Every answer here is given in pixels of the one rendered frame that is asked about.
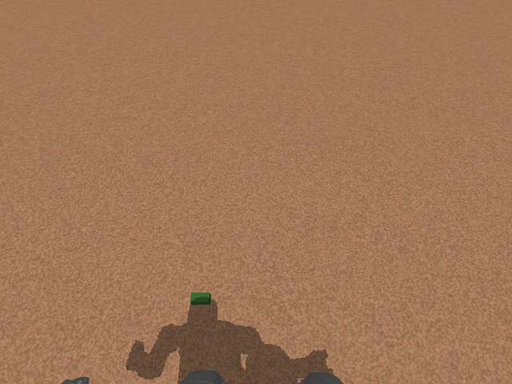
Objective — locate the small box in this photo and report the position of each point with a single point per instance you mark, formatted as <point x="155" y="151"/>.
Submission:
<point x="200" y="298"/>

